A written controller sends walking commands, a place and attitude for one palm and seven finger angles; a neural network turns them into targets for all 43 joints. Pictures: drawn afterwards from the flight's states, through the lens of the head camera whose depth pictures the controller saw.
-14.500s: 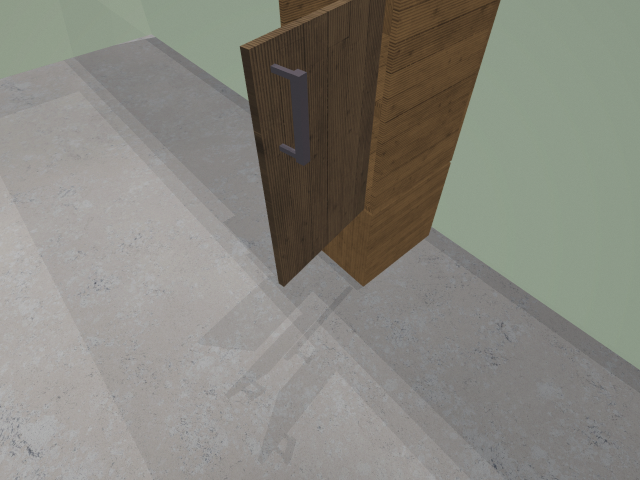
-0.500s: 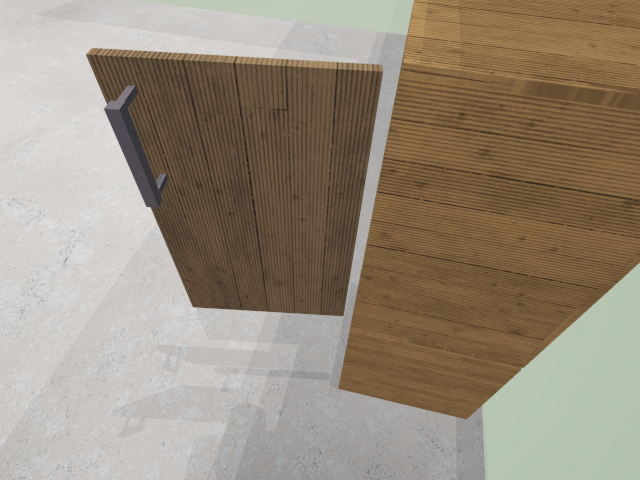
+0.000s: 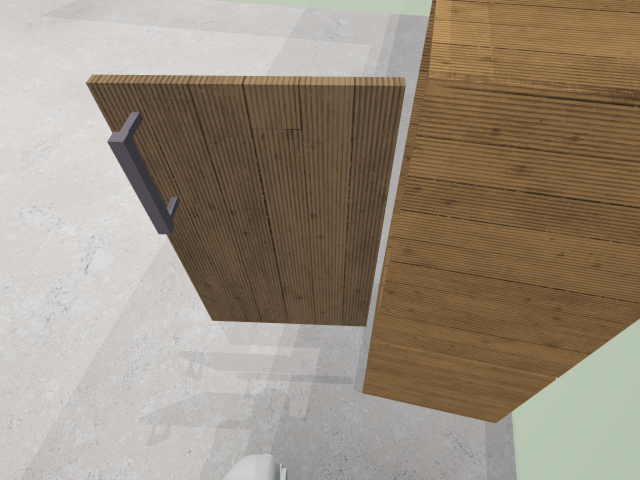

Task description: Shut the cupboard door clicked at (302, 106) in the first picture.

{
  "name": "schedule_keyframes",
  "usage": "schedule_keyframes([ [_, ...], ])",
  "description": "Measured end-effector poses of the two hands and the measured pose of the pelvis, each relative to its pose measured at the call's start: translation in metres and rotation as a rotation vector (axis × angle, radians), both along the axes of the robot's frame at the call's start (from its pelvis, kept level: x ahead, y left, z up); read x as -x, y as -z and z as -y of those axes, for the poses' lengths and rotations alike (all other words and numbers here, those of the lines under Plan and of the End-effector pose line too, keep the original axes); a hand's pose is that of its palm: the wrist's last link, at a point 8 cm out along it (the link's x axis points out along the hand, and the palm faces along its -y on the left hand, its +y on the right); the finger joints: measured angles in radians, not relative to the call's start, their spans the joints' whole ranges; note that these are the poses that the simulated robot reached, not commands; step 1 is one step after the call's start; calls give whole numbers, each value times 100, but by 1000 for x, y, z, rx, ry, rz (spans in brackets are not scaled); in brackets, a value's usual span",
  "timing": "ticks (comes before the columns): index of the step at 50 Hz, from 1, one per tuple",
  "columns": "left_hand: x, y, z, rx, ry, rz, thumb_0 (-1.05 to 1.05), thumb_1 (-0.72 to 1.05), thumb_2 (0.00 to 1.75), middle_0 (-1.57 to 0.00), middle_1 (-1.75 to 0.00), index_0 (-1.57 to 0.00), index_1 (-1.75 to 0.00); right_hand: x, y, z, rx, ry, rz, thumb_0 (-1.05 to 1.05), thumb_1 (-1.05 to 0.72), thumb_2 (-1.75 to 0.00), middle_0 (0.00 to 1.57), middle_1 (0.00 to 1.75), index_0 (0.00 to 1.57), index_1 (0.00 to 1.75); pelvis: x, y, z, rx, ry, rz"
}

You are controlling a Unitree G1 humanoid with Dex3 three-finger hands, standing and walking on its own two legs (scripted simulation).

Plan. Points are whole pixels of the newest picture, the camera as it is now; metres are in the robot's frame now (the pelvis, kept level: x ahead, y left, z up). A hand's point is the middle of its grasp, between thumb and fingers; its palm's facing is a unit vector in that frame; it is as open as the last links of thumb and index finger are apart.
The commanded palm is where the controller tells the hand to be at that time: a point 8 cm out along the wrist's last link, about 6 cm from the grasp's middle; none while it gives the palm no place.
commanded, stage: come to a stop and stand still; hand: left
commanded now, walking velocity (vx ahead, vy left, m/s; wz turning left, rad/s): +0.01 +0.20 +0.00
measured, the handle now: (150, 178) +0.44 +0.26 +0.13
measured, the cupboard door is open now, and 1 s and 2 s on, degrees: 100 100 100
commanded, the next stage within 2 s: look again from close up in 1.58 s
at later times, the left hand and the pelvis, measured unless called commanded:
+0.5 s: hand out of the picture +0.05 +0.24 -0.17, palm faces +0.01 -0.97 -0.23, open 7.4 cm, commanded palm none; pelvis +0.01 +0.05 -0.01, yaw -1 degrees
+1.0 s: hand out of the picture +0.05 +0.21 -0.17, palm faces -0.02 -0.98 -0.22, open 7.4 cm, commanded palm none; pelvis +0.02 +0.02 +0.00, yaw -1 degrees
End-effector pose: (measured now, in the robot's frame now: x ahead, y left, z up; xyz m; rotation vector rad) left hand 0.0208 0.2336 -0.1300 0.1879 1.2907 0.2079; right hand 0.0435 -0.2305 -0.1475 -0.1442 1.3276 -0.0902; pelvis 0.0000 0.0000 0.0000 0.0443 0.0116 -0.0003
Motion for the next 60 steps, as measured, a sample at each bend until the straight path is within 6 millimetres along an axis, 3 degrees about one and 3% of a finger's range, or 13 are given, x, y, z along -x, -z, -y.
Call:
schedule_keyframes([
  [5,11,6,-28,16,-15,-66,1,90,89,-20,-30,-20,-30,-37,-13,-14,33,-23,74,1,-92,-90,19,29,20,30,-7,-1,-22,-7,6,-8],
  [9,14,28,-62,21,-31,-101,1,90,89,-20,-30,-20,-30,-59,-9,-33,83,-38,144,1,-91,-90,19,29,20,30,-17,16,-49,42,7,-4],
  [11,12,34,-75,11,-37,-114,1,91,89,-20,-30,-20,-30,-61,-10,-46,92,-45,142,1,-91,-90,19,29,20,30,-18,18,-54,33,-2,5],
  [15,1,29,-85,11,-41,-97,1,91,89,-20,-30,-19,-30,-54,-14,-67,77,-59,110,1,-91,-90,19,29,20,30,-19,9,-59,44,-11,7],
  [20,-14,18,-77,30,-4,-78,1,91,89,-20,-30,-19,-30,-45,-15,-66,76,-21,102,0,-93,-90,20,30,20,30,-15,3,-60,50,6,-5],
  [25,-27,11,-57,27,31,-32,1,91,89,-20,-30,-19,-30,-21,-4,-48,60,21,69,0,-92,-90,20,30,20,30,-9,5,-49,40,13,-10],
  [33,-28,5,-26,3,75,20,1,92,89,-20,-30,-20,-30,14,7,-26,28,75,18,1,-91,-90,20,29,20,30,-10,7,-34,63,14,11],
  [44,-39,10,-19,32,73,53,1,92,89,-20,-30,-20,-30,27,1,-35,22,48,-6,2,-93,-90,20,29,20,30,-14,5,-26,49,13,19],
  [52,-24,12,-20,37,67,-24,1,91,89,-20,-30,-20,-30,24,-2,-35,24,42,-39,1,-92,-90,20,29,20,30,-23,2,-25,42,21,9],
  [60,-9,17,-19,51,42,-98,1,91,89,-20,-30,-20,-30,9,-4,-35,41,34,-48,1,-92,-90,20,29,20,30,-34,1,-27,42,22,8],
])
